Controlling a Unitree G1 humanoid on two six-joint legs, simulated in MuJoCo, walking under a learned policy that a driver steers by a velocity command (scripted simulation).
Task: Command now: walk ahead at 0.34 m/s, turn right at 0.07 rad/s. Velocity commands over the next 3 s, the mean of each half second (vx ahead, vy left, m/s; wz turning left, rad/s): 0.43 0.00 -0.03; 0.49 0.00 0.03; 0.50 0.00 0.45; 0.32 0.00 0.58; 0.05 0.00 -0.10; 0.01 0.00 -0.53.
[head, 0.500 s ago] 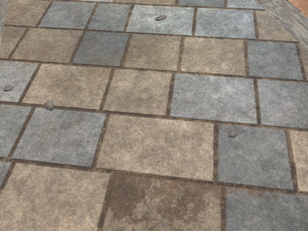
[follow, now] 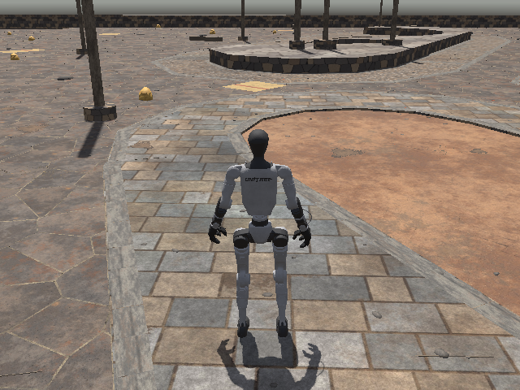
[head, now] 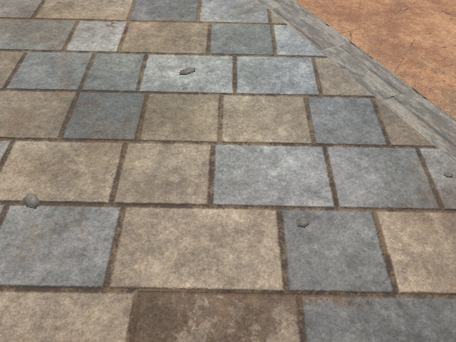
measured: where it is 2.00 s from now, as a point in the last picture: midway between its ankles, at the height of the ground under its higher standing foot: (184, 216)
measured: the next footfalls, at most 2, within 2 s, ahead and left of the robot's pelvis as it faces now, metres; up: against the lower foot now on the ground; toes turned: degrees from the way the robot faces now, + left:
right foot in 0.08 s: +0.01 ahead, -0.13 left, +0.00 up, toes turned +1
left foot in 0.52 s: +0.36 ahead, +0.13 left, +0.00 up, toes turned +2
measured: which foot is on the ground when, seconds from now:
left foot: down 0.00-0.08, up 0.10-0.50, down 0.52-1.00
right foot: up 0.00-0.06, down 0.08-0.54, up 0.56-1.00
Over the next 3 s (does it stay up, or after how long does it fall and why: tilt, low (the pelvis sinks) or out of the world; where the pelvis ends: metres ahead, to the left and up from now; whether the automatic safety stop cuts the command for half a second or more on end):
stays up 1.06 0.15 -0.01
